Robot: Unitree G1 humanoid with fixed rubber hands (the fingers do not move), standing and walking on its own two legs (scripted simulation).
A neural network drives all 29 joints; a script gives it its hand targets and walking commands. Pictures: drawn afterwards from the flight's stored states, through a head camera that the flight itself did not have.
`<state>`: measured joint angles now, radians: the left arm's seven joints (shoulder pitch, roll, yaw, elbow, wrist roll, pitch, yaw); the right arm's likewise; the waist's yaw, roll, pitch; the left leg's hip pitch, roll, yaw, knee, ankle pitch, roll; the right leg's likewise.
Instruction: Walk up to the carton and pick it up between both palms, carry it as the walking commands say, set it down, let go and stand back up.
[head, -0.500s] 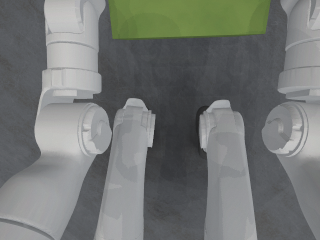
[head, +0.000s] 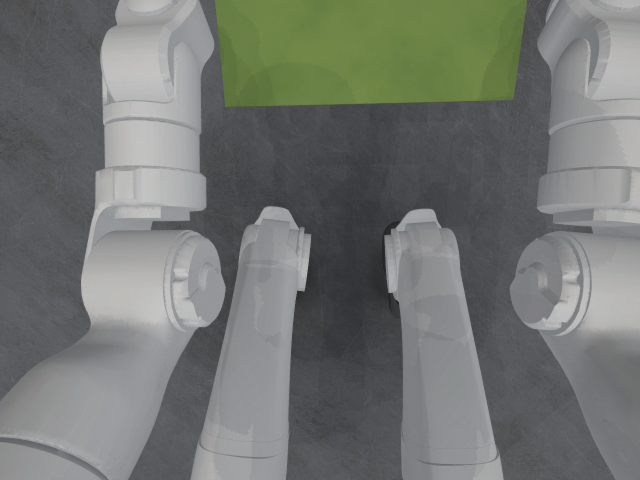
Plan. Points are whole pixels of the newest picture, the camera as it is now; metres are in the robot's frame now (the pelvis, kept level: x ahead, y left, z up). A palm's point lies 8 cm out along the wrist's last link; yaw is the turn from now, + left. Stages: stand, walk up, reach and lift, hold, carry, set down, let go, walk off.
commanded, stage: reach and lift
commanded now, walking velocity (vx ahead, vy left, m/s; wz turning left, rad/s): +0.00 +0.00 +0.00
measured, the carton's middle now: (362, 8) +0.55 -0.01 -0.16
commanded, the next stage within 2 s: none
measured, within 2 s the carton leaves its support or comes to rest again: neither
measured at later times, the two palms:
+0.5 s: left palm out of the picture +0.52 +0.16 -0.01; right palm out of the picture +0.53 -0.18 -0.01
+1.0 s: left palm out of the picture +0.50 +0.16 +0.08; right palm out of the picture +0.51 -0.17 +0.08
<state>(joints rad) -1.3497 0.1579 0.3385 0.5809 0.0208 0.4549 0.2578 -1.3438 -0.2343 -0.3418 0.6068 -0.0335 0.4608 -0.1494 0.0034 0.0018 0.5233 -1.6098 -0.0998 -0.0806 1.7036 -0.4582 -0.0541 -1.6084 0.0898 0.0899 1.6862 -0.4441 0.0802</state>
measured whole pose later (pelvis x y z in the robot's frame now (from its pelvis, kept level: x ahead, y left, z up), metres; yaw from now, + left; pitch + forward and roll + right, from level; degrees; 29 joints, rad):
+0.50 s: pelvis +0.01 +0.00 +0.06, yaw +0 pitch +17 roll +0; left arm -1.18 0.10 0.33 0.53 0.03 0.43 0.27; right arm -1.19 -0.18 -0.34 0.54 -0.04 0.46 -0.15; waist 0.00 0.00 0.52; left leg -1.35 -0.10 -0.09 1.49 -0.42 -0.05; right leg -1.35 0.08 0.10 1.47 -0.41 0.07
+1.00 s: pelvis +0.01 +0.00 +0.11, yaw +0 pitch +13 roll +0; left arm -1.07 0.06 0.33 0.55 0.07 0.44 0.25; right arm -1.07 -0.13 -0.37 0.57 -0.07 0.45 -0.14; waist 0.01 -0.01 0.42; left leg -1.13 -0.10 -0.11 1.27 -0.36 -0.05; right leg -1.13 0.08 0.11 1.26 -0.35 0.06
